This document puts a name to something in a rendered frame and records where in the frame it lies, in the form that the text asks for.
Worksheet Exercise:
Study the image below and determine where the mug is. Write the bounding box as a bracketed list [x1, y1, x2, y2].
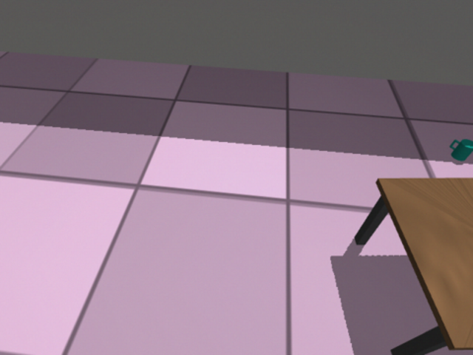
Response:
[450, 139, 473, 161]

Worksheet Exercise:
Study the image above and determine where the coffee table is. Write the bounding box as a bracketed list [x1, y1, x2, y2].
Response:
[354, 177, 473, 355]

